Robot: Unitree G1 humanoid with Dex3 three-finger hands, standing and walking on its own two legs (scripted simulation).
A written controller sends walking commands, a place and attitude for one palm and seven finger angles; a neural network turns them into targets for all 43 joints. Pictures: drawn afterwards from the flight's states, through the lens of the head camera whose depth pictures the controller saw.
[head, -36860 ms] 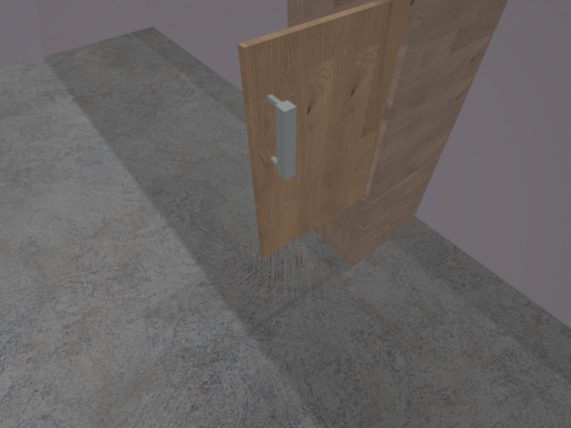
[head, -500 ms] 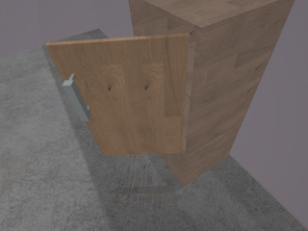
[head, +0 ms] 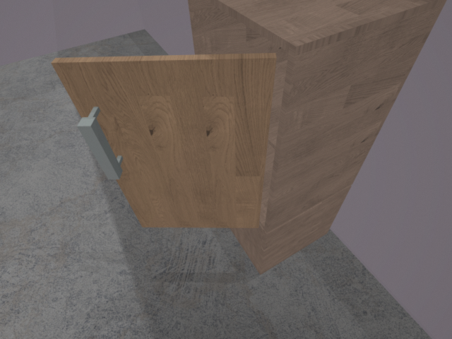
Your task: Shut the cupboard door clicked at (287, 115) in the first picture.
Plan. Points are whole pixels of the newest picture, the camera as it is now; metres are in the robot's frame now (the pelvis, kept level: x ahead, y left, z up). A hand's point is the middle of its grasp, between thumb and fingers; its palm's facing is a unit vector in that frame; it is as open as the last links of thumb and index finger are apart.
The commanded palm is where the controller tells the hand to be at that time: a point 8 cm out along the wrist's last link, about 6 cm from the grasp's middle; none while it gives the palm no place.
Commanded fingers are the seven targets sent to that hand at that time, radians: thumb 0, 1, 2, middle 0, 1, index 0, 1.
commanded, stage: come to a stop and stand still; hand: left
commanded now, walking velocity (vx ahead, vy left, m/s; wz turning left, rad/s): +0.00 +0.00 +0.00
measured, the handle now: (105, 144) +0.48 +0.29 +0.07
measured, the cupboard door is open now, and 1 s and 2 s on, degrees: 59 59 59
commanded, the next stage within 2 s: look again from close up in 0.60 s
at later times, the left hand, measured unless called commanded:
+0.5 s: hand out of the picture +0.02 +0.16 -0.17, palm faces +0.03 -0.98 -0.21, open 7.3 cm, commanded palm none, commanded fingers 0.00 0.90 0.90 -0.20 -0.30 -0.20 -0.30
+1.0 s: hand out of the picture +0.02 +0.16 -0.17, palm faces +0.05 -0.98 -0.20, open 7.3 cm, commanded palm none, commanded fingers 0.00 0.90 0.90 -0.20 -0.30 -0.20 -0.30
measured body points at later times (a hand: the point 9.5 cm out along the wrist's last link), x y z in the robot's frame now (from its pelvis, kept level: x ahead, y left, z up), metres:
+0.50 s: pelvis +0.02 -0.01 +0.00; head +0.04 -0.03 +0.45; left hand +0.02 +0.21 -0.15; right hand +0.03 -0.23 -0.17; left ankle +0.01 +0.14 -0.74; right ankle -0.01 -0.11 -0.74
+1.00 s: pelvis +0.02 -0.01 +0.00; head +0.04 -0.02 +0.45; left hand +0.02 +0.21 -0.15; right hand +0.02 -0.22 -0.17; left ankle +0.01 +0.14 -0.74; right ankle -0.01 -0.11 -0.74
